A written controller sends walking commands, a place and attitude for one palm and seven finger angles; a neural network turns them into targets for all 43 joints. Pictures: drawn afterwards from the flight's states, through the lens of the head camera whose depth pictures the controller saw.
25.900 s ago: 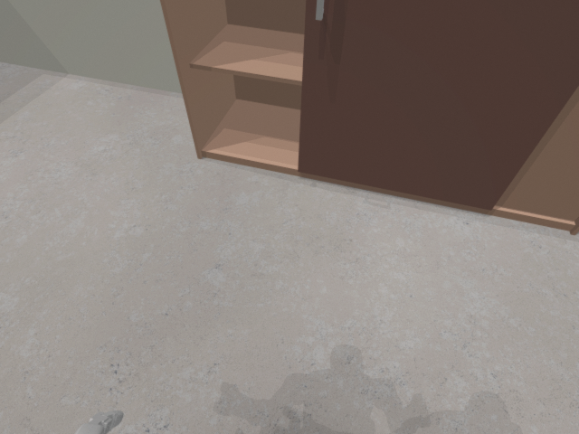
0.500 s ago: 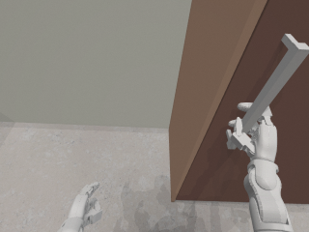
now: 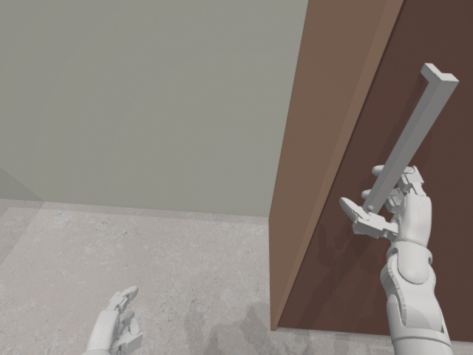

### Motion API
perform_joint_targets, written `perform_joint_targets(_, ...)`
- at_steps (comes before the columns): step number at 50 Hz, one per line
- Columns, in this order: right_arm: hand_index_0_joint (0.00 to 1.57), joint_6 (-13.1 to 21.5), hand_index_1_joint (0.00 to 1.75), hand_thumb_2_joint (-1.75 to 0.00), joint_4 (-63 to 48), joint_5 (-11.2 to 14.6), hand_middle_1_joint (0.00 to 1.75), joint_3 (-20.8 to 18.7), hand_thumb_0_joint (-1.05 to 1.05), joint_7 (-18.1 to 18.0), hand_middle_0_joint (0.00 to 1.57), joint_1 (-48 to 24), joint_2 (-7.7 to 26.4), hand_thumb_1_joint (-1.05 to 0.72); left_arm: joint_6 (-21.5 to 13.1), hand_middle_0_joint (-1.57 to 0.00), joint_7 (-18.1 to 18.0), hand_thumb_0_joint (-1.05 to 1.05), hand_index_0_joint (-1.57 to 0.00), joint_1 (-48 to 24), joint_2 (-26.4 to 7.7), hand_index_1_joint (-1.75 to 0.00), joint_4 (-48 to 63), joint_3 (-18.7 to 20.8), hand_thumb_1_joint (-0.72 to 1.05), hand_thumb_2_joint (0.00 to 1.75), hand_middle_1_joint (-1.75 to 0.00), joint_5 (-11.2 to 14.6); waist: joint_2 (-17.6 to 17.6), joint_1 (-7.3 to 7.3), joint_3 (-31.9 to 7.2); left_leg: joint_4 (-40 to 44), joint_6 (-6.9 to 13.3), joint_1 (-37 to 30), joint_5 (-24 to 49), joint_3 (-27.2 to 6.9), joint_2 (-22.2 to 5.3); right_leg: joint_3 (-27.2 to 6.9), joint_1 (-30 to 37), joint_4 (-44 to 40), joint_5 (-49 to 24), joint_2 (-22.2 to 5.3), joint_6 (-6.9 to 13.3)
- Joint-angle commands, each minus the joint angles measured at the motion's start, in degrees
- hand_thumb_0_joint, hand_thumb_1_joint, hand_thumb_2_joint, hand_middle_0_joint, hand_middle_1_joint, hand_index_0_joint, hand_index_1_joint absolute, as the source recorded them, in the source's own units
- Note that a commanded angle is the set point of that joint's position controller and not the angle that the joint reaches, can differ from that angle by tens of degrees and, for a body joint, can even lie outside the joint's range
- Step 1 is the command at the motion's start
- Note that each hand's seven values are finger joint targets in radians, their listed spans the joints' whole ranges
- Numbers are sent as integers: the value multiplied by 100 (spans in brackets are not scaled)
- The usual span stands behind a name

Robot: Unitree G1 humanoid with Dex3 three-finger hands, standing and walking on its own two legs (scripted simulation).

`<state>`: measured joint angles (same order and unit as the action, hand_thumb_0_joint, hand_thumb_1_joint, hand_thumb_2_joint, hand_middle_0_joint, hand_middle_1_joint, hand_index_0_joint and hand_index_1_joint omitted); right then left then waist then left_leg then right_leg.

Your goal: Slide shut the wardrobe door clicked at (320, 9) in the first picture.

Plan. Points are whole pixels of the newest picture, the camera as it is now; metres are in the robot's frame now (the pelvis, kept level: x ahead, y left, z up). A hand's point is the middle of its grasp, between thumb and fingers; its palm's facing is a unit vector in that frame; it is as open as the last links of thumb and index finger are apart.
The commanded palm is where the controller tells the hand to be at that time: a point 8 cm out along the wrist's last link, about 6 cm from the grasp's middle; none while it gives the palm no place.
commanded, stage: loosen the grip on the handle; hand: right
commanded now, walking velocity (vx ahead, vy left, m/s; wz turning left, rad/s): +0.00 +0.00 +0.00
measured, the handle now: (387, 164) +0.38 -0.22 +0.18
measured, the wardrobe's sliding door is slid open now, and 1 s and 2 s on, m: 0.00 0.00 0.00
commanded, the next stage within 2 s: slip the hand off the handle in 0.32 s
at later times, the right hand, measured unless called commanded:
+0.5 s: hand (371, 216) +0.32 -0.20 +0.11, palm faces +0.30 +0.95 -0.11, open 14.6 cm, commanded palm +0.28 -0.26 +0.11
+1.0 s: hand (413, 220) +0.32 -0.27 +0.11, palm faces +0.34 +0.93 -0.13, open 14.7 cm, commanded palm +0.28 -0.31 +0.11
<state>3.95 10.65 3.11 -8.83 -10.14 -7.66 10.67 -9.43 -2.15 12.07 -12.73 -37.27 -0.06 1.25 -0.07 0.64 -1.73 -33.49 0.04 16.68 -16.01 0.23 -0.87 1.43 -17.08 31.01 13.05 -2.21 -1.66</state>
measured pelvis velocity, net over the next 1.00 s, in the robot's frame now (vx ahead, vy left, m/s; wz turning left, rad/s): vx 0.02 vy -0.01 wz -0.02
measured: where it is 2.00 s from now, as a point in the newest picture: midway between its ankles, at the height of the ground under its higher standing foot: outside the picture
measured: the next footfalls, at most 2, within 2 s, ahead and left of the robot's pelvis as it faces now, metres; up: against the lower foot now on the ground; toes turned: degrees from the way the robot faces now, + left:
none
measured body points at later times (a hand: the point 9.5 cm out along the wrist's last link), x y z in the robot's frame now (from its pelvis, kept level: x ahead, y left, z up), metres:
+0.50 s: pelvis +0.02 -0.01 -0.01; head +0.02 +0.00 +0.44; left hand +0.19 +0.22 -0.09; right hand +0.30 -0.25 +0.11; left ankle +0.02 +0.12 -0.73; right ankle +0.04 -0.14 -0.73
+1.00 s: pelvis +0.02 -0.01 -0.01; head +0.02 +0.00 +0.44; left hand +0.18 +0.23 -0.10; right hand +0.29 -0.31 +0.12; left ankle +0.02 +0.12 -0.73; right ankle +0.04 -0.14 -0.73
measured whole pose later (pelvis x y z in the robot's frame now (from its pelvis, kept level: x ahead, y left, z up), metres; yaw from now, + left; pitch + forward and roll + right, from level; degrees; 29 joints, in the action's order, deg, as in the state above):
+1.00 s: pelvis +0.02 -0.01 -0.01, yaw -1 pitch +3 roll +0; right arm 10.9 12.3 9.0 -16.8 1.1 -3.9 17.4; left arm -8.8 -4.9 13.2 -13.6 -38.9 -0.8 1.3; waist 1.2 1.9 -3.5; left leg -39.3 -0.5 22.2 -20.1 1.4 -1.0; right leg 0.0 -24.6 40.0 18.4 -2.2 -1.1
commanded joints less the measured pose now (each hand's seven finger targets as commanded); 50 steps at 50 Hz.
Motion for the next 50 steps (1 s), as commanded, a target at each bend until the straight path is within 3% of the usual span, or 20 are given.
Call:
perform_joint_targets(1,40,733,133,-20,-1400,-98,133,64,0,20,40,-2054,861,55,-415,-20,-150,0,-20,-747,-698,-30,890,141,90,90,-30,21,-46,1,-650,842,31,393,-1040,8,54,131,233,-397,952,187,262)
perform_joint_targets(6,33,831,125,-20,-1406,-21,125,104,0,69,33,-2211,864,55,-532,-20,-226,0,-20,-704,-702,-30,814,111,90,90,-30,-11,13,-27,-754,808,24,407,-1085,-29,50,115,210,-275,968,211,296)
perform_joint_targets(7,32,783,123,-20,-956,-10,123,-347,0,64,32,-1664,1209,55,-516,-20,-245,0,-20,-605,-728,-30,743,126,90,90,-30,-22,-193,95,-670,808,34,335,-1064,-14,67,99,77,-266,889,192,285)
perform_joint_targets(8,30,756,122,-20,-1036,60,122,-173,0,125,30,-1596,1010,55,-501,-20,-243,0,-20,-662,-724,-30,788,90,90,90,-30,-21,-146,79,-640,821,12,331,-991,-9,49,136,45,-234,806,229,301)
perform_joint_targets(10,28,757,118,-20,-1168,137,118,-284,0,156,28,-1805,1131,55,-497,-20,-270,0,-20,-636,-728,-30,738,103,90,90,-30,-27,-179,52,-743,821,8,261,-876,-38,55,148,79,-165,626,218,292)
perform_joint_targets(14,25,795,115,-20,-1775,129,115,-97,0,124,25,-1393,822,55,-528,-20,-208,0,-20,-489,-714,-30,768,155,90,90,-30,-81,182,136,-1406,332,71,-8,634,175,110,105,493,4,-580,194,276)
perform_joint_targets(18,25,714,115,-20,-2141,93,115,-23,0,67,25,-923,725,55,-465,-20,-124,0,-20,-373,-706,-30,775,191,90,90,-30,-97,156,158,-1500,114,71,-75,1326,250,123,75,558,128,-1177,158,240)
perform_joint_targets(20,25,644,115,-20,-2263,50,115,7,0,51,25,-824,738,55,-397,-20,-117,0,-20,-357,-711,-30,790,197,90,90,-30,-111,-51,123,-1420,106,61,-57,1360,263,138,67,530,163,-1228,142,244)
perform_joint_targets(21,25,562,115,-20,-1559,33,115,-114,0,29,25,-576,747,55,-326,-20,-130,0,-20,-282,-734,-30,698,193,90,90,-30,-103,-269,36,-1029,120,42,159,1241,271,137,57,280,195,-1039,156,234)
perform_joint_targets(22,25,542,115,-20,-1595,57,115,-69,0,68,25,-473,659,55,-267,-20,-119,0,-20,-318,-722,-30,758,175,90,90,-30,-93,-304,96,-980,138,29,183,1092,275,122,50,167,178,-866,181,236)
perform_joint_targets(25,25,630,115,-20,-1878,85,115,-558,0,109,25,-805,1230,55,-146,-20,-185,0,-20,-391,-728,-30,804,178,90,90,-30,-102,-163,156,-1223,162,54,44,994,185,123,88,178,192,-779,204,258)
perform_joint_targets(29,25,929,115,-20,-2140,188,115,-548,0,285,25,-826,1137,55,-132,-20,-180,0,-20,-434,-644,-30,803,173,90,90,-30,-89,387,148,-1465,2,101,53,1301,204,145,64,396,309,-1116,190,230)
perform_joint_targets(30,25,950,115,-20,-1989,208,115,-570,0,356,25,-712,1171,55,-122,-20,-184,0,-20,-391,-676,-30,782,177,90,90,-30,-107,154,116,-1416,5,82,73,1328,223,158,56,334,344,-1119,176,245)
perform_joint_targets(33,25,953,115,-20,-1709,351,115,-631,0,600,25,-632,1216,55,-117,-20,-211,0,-20,-406,-705,-30,769,173,90,90,-30,-40,253,90,-1212,26,73,203,1227,208,155,42,207,352,-935,183,236)
perform_joint_targets(35,25,853,115,-20,-1402,438,115,-706,0,743,25,-687,1291,55,-106,-20,-254,0,-20,-395,-743,-30,755,158,90,90,-30,-10,22,48,-952,118,60,334,948,219,162,8,50,324,-655,182,246)
perform_joint_targets(37,25,813,115,-20,-1284,514,115,-807,0,867,25,-1063,1424,55,-112,-20,-312,0,-20,-420,-772,-30,726,147,90,90,-30,23,-43,-6,-963,170,45,404,739,188,146,-15,13,304,-450,201,257)
perform_joint_targets(41,25,958,115,-20,-1468,534,115,-936,0,972,25,-1255,1580,55,-187,-20,-342,0,-20,-424,-767,-30,741,159,90,90,-30,14,424,54,-1388,70,78,354,772,177,145,-26,177,363,-568,221,251)
perform_joint_targets(45,25,1102,115,-20,-1148,591,115,-1232,0,1018,25,-1012,1832,55,-244,-20,-345,0,-20,-341,-838,-30,683,179,90,90,-30,-19,140,118,-1381,24,73,368,751,205,174,-73,33,392,-554,201,253)
perform_joint_targets(47,25,1094,115,-20,-1022,623,115,-1211,0,1087,25,-1024,1801,55,-238,-20,-336,0,-20,-372,-823,-30,697,165,90,90,-30,14,222,124,-1331,17,72,363,723,189,152,-58,-49,374,-484,219,248)
perform_joint_targets(50,25,1011,115,-20,-696,693,115,-1581,0,1177,25,-1078,2196,55,-189,-20,-380,0,-20,-361,-877,-30,680,164,90,90,-30,33,89,144,-1130,118,50,392,501,141,139,-26,-269,357,-259,224,264)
